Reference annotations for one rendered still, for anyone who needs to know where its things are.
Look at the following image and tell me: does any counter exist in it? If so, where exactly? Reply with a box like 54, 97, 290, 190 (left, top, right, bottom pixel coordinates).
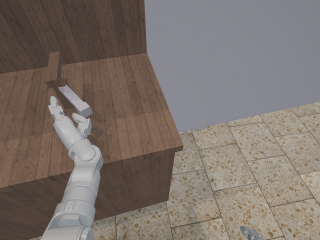
0, 0, 184, 240

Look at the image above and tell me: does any left robot hand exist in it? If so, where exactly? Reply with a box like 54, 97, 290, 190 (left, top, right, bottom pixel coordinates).
48, 96, 92, 151

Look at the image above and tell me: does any right robot hand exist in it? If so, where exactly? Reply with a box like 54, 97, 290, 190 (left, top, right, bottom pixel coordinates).
240, 226, 265, 240

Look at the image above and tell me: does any tap lever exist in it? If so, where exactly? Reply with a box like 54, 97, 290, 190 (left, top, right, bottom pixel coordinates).
58, 84, 93, 118

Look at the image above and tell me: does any robot left upper arm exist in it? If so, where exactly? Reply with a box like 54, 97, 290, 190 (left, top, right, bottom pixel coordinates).
41, 225, 95, 240

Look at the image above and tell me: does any robot left forearm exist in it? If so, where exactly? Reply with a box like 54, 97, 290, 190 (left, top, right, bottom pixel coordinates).
40, 139, 104, 240

